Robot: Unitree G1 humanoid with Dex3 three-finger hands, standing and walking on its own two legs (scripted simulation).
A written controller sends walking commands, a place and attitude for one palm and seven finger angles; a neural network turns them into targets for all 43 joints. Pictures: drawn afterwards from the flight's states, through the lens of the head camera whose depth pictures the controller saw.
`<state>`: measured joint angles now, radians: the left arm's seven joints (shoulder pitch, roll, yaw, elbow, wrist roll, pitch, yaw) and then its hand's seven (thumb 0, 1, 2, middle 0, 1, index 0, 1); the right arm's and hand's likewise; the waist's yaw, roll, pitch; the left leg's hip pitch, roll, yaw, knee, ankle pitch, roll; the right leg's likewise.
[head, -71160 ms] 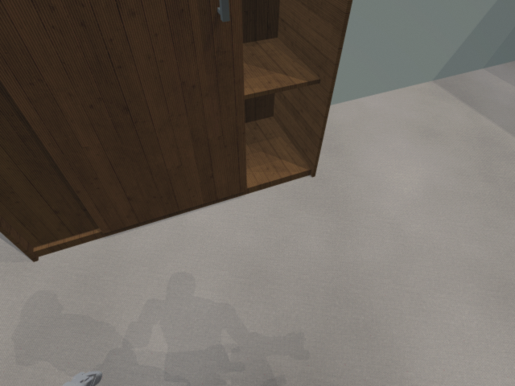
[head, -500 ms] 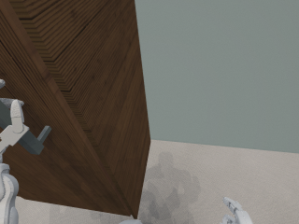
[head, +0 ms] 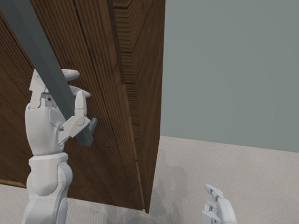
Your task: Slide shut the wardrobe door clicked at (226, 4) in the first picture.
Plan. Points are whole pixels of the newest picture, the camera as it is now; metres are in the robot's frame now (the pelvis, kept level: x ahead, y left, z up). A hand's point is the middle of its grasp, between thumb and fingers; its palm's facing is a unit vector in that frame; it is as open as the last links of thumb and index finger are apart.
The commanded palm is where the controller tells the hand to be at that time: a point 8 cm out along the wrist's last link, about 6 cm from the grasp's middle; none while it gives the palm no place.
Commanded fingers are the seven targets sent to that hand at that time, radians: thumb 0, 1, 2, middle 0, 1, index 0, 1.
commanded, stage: stop walking and hold the door there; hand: left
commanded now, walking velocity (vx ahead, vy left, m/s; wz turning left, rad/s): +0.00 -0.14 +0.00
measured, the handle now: (67, 83) +0.28 +0.17 +0.28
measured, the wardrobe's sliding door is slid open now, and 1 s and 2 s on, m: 0.01 0.01 0.01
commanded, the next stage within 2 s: loosen the grip on the handle in 0.98 s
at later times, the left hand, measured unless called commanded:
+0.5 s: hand (83, 116) +0.24 +0.14 +0.24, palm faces +0.18 -0.98 -0.05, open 6.0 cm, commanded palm +0.22 +0.16 +0.21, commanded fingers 0.00 0.90 0.90 -0.45 -1.40 -0.45 -1.40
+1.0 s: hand (82, 117) +0.24 +0.14 +0.24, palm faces +0.13 -0.99 -0.03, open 5.9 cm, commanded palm +0.21 +0.16 +0.21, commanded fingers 0.00 0.90 0.90 -0.45 -1.40 -0.45 -1.40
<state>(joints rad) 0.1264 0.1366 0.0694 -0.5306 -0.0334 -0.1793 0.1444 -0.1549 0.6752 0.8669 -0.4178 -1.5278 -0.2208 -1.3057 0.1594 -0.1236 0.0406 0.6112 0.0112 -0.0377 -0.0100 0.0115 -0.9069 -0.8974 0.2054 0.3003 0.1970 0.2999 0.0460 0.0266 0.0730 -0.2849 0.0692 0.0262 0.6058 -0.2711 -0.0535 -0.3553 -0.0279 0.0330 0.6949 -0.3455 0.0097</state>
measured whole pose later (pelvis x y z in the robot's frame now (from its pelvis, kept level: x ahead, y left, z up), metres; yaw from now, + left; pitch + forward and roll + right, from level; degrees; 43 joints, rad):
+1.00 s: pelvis +0.01 +0.04 +0.02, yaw +2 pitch +0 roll +0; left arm 0.21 0.05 -0.13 -0.48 0.01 -0.24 0.15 -0.08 0.74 0.77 -0.36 -1.48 -0.27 -1.32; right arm 0.19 -0.19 0.03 0.60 0.00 -0.01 -0.02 0.01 -0.91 -0.90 0.20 0.30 0.20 0.30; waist 0.05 0.06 -0.01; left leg -0.22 0.00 0.03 0.39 -0.16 0.00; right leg -0.22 -0.06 0.00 0.37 -0.15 0.05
